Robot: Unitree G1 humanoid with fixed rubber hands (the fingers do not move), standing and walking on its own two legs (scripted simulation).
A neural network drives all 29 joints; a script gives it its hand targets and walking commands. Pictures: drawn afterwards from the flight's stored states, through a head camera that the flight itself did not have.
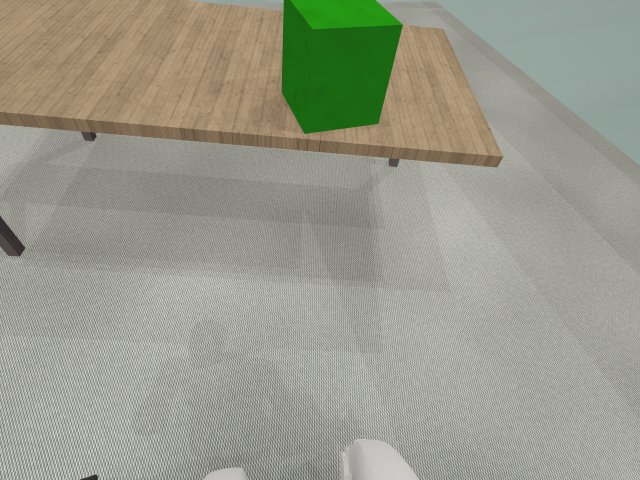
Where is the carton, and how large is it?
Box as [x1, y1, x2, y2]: [282, 0, 402, 133]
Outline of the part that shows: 284,0 282,93 304,133 378,123 402,24 375,0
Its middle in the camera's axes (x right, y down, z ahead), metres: +0.03 -0.45 +0.96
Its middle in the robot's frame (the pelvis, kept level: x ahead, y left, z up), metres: +1.01 -0.06 +0.02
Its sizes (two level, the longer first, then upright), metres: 0.210 0.200 0.250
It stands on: a table, 0.63 m high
